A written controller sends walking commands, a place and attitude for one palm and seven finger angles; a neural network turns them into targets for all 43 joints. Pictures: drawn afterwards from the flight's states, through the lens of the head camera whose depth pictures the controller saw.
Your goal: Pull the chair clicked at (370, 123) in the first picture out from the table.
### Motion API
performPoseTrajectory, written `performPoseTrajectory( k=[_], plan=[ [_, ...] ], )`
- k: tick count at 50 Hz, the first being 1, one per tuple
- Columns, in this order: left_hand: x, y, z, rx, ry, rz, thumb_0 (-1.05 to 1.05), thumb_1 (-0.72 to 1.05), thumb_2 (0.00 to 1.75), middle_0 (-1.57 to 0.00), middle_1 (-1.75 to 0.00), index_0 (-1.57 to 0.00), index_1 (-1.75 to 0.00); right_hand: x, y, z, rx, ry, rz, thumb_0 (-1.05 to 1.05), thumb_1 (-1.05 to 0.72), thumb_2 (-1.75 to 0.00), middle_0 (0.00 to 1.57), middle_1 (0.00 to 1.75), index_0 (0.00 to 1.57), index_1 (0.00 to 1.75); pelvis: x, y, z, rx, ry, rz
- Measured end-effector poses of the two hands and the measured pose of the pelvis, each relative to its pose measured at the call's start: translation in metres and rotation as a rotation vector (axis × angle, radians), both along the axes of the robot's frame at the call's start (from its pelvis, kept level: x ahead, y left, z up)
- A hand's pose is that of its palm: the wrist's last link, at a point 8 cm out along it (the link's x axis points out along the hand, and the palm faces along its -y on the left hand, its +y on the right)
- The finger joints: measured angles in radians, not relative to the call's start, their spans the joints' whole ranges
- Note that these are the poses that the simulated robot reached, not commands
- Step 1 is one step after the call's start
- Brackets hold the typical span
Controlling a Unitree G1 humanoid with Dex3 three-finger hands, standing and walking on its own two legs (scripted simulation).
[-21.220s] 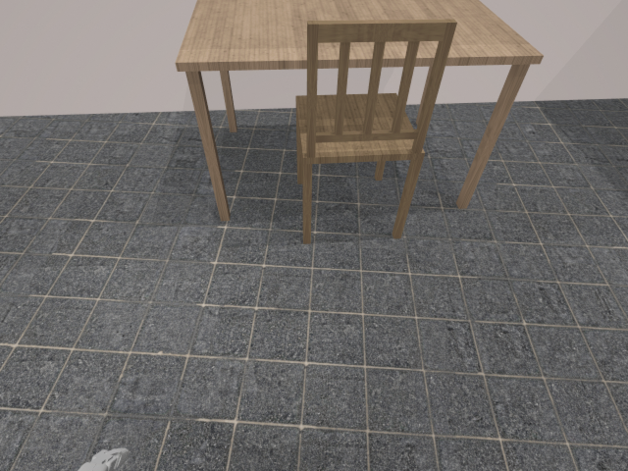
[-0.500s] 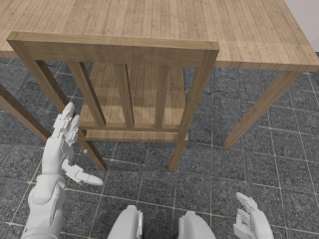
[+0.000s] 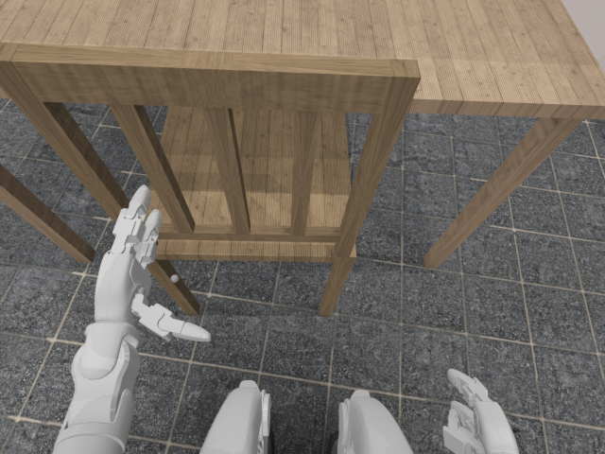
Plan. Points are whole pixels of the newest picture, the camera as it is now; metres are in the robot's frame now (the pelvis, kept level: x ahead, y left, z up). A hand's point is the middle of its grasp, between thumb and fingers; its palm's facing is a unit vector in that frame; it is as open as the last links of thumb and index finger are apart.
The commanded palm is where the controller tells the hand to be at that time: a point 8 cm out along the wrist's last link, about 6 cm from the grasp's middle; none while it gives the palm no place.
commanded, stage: aim the fingers beside a spindle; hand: left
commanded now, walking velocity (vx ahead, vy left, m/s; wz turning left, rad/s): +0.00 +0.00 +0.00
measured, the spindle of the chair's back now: (232, 180) +0.47 +0.12 +0.02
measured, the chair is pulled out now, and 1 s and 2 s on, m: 0.00 0.00 0.00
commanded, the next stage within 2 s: none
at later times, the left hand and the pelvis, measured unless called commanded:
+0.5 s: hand (157, 283) +0.32 +0.19 +0.02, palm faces +0.05 -1.00 -0.05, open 17.0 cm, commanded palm +0.29 +0.23 +0.02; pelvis +0.00 -0.01 +0.00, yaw +1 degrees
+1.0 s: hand (165, 293) +0.30 +0.18 +0.02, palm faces -0.01 -1.00 +0.00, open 17.0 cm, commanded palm +0.29 +0.24 +0.03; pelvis +0.00 +0.00 +0.00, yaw +0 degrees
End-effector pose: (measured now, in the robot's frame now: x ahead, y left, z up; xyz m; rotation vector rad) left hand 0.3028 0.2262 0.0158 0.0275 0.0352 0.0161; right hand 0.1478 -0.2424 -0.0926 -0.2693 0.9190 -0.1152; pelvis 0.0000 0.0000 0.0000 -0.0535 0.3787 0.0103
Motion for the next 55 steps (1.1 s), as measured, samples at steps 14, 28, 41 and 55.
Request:
performPoseTrajectory(
  k=[14,28,41,55],
  plan=[
    [-0.015,0.003,-0.007,-0.028,0.066,-0.015,-0.02,-0.5,0.3,-0.06,-0.08,-0.06,-0.08,0.007,-0.008,0.006,-0.005,-0.011,-0.006,0.01,-0.91,-0.9,0.2,0.3,0.21,0.3,0.006,-0.005,0.004,-0.002,-0.004,0.008],
    [-0.014,0.014,-0.01,-0.008,0.068,0.016,-0.01,-0.5,0.3,-0.06,-0.08,-0.06,-0.08,0.011,-0.006,0.004,0.007,-0.031,0.013,0.01,-0.91,-0.9,0.2,0.3,0.21,0.3,0.001,-0.008,0.0,-0.001,-0.004,0.011],
    [-0.008,0.023,0.011,0.02,-0.013,0.039,-0.01,-0.5,0.3,-0.07,-0.08,-0.06,-0.08,0.001,-0.003,0.004,0.01,-0.013,0.003,0.01,-0.91,-0.9,0.2,0.3,0.21,0.3,0.001,-0.006,0.003,-0.001,-0.008,0.007],
    [-0.01,0.011,0.026,0.016,-0.096,-0.01,-0.02,-0.5,0.3,-0.06,-0.08,-0.06,-0.08,0.002,0.0,0.009,-0.013,-0.02,0.007,0.01,-0.91,-0.9,0.2,0.3,0.21,0.3,0.002,0.001,0.005,-0.009,-0.008,0.009]
  ],
)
